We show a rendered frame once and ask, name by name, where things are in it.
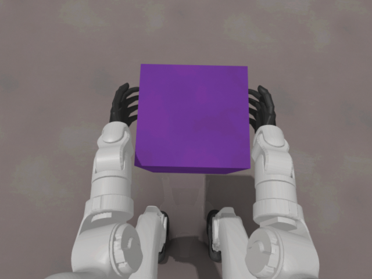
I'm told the robot left hand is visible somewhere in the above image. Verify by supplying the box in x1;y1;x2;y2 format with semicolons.
109;83;139;127

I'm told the carton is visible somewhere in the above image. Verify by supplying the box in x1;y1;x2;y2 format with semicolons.
134;64;251;174

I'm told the right robot forearm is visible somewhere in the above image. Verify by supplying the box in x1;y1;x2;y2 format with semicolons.
251;125;314;245

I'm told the left robot foot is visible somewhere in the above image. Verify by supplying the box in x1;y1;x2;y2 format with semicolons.
158;211;169;263

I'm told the right robot upper arm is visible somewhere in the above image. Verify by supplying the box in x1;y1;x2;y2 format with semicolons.
245;226;323;279

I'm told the right robot thigh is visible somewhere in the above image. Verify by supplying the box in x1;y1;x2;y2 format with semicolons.
212;213;257;279

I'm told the robot right hand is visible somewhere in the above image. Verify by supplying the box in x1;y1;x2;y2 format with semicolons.
248;85;276;133

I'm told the left robot forearm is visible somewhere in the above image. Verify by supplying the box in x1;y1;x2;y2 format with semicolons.
71;121;134;269

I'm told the left robot upper arm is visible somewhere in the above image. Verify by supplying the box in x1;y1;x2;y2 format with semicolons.
45;222;143;279

